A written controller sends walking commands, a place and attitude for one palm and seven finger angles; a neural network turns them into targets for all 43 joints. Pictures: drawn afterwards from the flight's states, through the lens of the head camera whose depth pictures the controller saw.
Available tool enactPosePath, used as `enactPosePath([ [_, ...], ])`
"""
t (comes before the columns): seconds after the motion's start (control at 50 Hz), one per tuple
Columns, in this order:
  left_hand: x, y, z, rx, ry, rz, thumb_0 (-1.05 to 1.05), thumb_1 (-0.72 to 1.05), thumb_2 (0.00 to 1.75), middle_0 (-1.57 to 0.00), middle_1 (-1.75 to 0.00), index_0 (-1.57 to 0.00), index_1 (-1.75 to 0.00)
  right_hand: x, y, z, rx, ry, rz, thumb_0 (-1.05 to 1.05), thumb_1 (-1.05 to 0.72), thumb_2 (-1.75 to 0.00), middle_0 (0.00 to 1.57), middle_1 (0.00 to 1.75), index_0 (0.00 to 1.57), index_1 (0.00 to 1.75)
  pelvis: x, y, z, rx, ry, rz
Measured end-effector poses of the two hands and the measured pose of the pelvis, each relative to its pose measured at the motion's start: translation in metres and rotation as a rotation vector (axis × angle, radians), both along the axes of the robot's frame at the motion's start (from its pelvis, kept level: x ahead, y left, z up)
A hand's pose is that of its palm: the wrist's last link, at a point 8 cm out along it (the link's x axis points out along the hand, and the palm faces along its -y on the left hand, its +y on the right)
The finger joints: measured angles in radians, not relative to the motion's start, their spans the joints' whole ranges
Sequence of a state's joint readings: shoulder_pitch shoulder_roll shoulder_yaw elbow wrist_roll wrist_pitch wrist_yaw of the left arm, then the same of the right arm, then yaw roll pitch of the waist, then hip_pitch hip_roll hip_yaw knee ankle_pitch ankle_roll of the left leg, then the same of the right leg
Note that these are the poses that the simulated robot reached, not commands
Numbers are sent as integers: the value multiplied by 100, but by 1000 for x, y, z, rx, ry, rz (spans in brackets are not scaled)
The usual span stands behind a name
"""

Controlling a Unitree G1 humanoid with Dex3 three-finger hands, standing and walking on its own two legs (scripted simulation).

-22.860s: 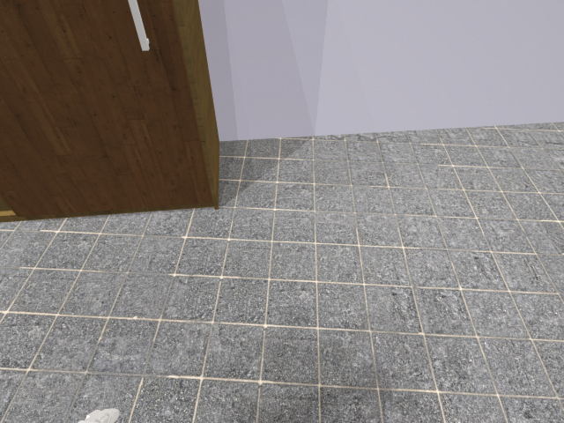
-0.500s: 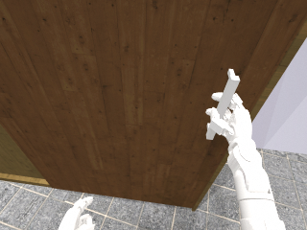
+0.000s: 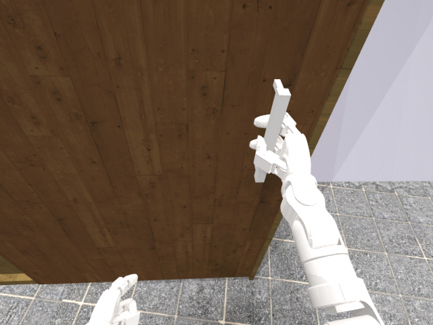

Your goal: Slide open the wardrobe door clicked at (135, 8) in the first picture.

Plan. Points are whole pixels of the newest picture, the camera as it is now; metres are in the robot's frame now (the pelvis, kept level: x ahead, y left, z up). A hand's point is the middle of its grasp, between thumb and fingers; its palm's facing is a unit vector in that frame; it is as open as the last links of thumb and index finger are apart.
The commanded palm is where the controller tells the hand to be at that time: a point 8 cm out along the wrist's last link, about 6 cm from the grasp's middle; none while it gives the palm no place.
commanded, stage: tug the door sideways, standing still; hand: right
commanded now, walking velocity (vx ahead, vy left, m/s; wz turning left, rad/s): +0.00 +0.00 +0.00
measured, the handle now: (267, 136) +0.43 -0.07 +0.14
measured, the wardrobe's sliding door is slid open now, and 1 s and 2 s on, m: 0.00 0.00 0.10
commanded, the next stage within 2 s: step sideways, sliding the door along in 0.20 s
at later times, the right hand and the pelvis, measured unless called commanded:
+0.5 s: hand (261, 154) +0.38 -0.06 +0.14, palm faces -0.10 +0.98 -0.15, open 5.9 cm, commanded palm +0.37 -0.09 +0.15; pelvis -0.03 +0.00 +0.00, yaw +3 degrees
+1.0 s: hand (250, 149) +0.39 -0.04 +0.14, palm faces +0.19 +0.98 -0.06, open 5.9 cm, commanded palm +0.36 -0.02 +0.15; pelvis +0.00 +0.13 -0.01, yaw -4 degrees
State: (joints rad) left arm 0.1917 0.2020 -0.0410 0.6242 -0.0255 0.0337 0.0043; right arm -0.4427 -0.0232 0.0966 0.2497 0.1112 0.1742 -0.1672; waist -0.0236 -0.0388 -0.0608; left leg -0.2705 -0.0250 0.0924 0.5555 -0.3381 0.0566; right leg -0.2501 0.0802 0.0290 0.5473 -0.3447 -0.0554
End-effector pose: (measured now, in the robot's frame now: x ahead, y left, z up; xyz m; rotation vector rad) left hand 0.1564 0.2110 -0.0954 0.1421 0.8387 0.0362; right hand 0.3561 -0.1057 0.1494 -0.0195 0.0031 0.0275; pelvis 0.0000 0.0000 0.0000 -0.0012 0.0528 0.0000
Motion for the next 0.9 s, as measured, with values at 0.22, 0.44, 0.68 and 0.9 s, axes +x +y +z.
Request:
enactPosePath([
  [0.22, -44, -8, -12, -12, 54, -2, 1, 91, 90, -20, -30, -21, -30, -1, 2, 0, -18, -6, -3, 0, -79, -82, 32, 137, 27, 140, -22, -7, -3, 4, -3, -10],
  [0.44, -86, 14, -15, 59, 108, 137, 1, 91, 90, -20, -30, -21, -30, 7, -7, 1, -115, -86, 79, 0, -71, -82, 38, 138, 31, 140, -34, -7, -1, -6, -34, 46],
  [0.68, -66, 40, -12, 48, 176, 70, 1, 91, 90, -20, -30, -20, -30, 9, 1, 1, -81, -86, -15, 2, -73, -86, 44, 140, 35, 140, -23, 38, 8, 43, -108, 16],
  [0.9, 35, 98, -13, 36, 10, -41, 1, 91, 90, -20, -30, -21, -30, 6, 17, -5, -69, -164, -200, 2, -78, -87, 45, 140, 22, 143, -4, 112, -14, 49, -134, -73],
])
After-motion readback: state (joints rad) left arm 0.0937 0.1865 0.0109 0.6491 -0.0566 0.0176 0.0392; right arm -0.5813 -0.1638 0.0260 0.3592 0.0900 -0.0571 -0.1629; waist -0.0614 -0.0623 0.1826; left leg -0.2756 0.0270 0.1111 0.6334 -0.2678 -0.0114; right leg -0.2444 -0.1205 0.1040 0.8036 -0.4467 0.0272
